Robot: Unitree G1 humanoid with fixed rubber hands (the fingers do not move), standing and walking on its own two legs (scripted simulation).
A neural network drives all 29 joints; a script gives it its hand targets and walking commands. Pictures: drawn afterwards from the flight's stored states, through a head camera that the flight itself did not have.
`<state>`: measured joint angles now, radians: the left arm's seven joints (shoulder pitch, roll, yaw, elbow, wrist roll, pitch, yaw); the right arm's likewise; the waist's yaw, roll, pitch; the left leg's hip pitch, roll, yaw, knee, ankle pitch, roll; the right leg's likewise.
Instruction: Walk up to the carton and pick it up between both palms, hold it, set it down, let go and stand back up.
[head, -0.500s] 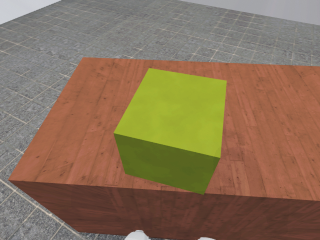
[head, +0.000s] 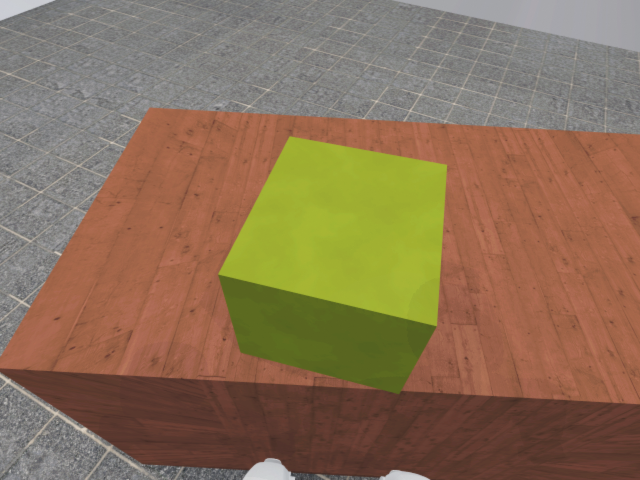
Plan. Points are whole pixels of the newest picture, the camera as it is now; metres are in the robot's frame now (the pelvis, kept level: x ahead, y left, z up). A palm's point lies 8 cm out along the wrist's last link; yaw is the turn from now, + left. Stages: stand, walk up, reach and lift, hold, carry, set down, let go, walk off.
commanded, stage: walk up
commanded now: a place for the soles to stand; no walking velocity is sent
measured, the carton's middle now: (342, 260) +0.41 +0.01 +0.03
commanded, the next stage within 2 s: none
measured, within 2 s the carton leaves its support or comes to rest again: neither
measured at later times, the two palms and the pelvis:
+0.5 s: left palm out of the picture +0.09 +0.29 -0.11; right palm out of the picture +0.08 -0.33 -0.10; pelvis +0.01 -0.02 -0.01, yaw -1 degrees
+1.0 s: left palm out of the picture +0.09 +0.27 -0.11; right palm out of the picture +0.05 -0.37 -0.10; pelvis +0.00 -0.05 -0.01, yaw -2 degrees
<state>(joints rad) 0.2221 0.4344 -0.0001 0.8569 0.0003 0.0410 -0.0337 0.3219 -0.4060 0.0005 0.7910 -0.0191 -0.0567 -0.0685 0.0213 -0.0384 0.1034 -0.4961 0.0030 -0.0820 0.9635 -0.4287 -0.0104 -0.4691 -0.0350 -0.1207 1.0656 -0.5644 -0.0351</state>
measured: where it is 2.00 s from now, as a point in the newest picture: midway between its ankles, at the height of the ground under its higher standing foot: outside the picture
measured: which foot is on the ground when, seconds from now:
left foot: down 0.00-0.94, up 0.96-1.00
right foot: down 0.00-1.00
